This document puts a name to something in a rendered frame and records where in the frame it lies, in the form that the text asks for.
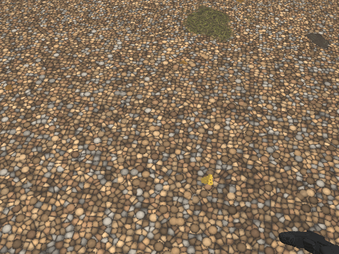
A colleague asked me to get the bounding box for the right robot hand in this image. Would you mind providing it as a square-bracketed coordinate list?
[279, 230, 339, 254]

